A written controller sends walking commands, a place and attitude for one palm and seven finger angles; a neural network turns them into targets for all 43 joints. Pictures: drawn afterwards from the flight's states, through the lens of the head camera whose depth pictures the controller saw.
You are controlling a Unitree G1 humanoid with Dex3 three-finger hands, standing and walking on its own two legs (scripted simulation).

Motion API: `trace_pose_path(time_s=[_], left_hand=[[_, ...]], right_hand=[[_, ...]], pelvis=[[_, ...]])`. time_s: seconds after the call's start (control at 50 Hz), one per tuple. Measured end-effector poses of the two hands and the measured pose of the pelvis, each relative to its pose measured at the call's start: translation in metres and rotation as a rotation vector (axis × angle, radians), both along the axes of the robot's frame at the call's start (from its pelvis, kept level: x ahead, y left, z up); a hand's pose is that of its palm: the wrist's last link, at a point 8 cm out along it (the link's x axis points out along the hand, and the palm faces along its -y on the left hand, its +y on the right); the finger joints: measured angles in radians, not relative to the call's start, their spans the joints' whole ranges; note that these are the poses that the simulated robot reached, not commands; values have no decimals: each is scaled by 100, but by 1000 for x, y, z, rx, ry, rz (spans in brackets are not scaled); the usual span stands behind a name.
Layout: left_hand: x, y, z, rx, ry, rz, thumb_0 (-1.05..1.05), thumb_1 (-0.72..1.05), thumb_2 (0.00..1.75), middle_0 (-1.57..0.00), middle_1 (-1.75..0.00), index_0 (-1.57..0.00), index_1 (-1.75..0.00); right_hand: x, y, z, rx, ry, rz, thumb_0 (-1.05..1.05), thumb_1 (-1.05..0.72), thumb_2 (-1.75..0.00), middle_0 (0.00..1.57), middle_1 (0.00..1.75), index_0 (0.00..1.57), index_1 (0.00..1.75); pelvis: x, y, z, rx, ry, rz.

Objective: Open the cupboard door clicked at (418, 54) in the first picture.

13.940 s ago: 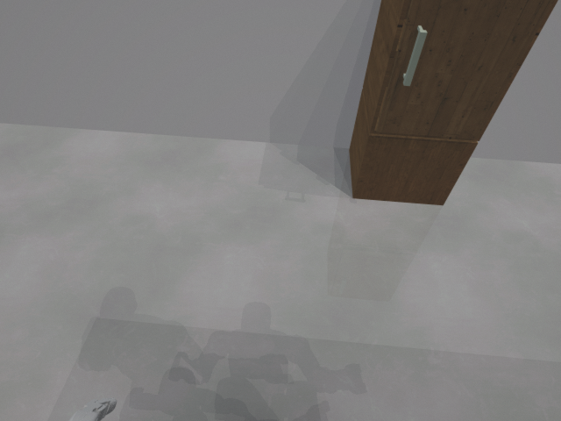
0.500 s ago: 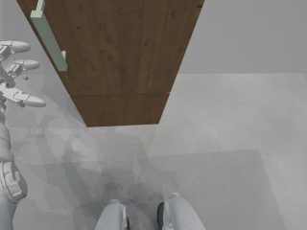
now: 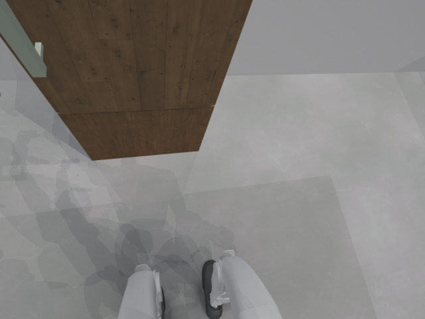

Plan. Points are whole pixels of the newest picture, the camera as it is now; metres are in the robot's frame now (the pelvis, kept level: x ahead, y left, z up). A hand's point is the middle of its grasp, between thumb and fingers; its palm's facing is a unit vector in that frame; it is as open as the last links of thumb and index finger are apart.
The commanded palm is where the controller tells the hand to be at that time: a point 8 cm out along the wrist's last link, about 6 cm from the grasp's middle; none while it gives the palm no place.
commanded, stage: move the hooked fingers beside the handle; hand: left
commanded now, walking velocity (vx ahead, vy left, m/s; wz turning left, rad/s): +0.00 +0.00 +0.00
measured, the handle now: (14, 21) +0.59 +0.26 +0.07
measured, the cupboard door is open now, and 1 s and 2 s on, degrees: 0 0 0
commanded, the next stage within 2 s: slide the fingers in behind the handle in 1.12 s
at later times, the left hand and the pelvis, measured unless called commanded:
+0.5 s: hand out of the picture +0.54 +0.33 +0.08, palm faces +0.06 -1.00 -0.04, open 14.0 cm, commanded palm +0.53 +0.34 +0.07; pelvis +0.01 +0.01 +0.00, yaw -1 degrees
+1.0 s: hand out of the picture +0.53 +0.32 +0.08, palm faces +0.07 -1.00 -0.03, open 14.0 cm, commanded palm +0.52 +0.34 +0.07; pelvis +0.01 +0.01 +0.01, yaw -1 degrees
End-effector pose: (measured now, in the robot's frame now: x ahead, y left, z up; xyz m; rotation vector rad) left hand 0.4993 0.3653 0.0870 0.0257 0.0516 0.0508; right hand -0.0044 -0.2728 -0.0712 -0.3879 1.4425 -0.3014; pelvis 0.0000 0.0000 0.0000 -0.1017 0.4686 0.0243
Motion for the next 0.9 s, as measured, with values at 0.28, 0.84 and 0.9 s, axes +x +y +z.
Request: trace_pose_path(time_s=[0.28,0.84,0.9], left_hand=[[22,0,-17,1,16,12,-2,-49,30,-30,-120,-30,-119],[7,-1,-7,9,-16,29,-2,-49,30,-30,-120,-30,-120],[4,2,-2,12,-14,32,-2,-49,30,-30,-120,-30,-120]], right_hand=[[-17,25,-4,44,51,-61,1,-90,-89,21,30,20,30],[12,21,6,41,-5,-24,0,-90,-89,21,30,20,30],[10,20,5,47,-7,-27,0,-90,-89,21,30,20,30]], pelvis=[[4,7,-5,-14,41,-23],[13,11,8,-14,-5,-8],[12,9,8,-11,-8,-11]])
